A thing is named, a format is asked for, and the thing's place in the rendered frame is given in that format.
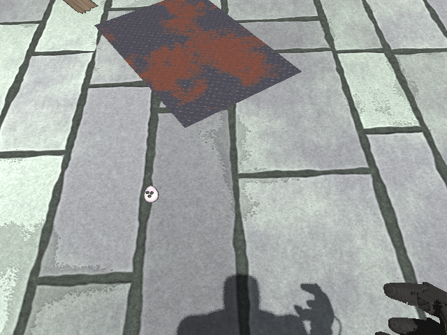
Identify robot right hand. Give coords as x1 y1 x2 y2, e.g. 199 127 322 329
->
375 282 447 335

